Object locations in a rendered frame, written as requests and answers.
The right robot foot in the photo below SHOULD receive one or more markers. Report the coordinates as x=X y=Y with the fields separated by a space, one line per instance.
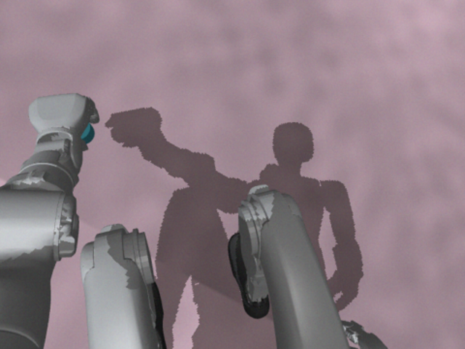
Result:
x=253 y=309

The left robot arm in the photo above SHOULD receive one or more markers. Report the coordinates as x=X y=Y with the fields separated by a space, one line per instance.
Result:
x=38 y=226

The tin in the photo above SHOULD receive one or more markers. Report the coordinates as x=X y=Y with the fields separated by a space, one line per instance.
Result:
x=88 y=134

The left robot hand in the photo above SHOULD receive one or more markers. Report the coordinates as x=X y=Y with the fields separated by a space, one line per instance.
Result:
x=71 y=111

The left robot foot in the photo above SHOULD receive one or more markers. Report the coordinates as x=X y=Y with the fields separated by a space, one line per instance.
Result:
x=159 y=316

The right robot hand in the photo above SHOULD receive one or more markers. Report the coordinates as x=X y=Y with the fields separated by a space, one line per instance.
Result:
x=357 y=335

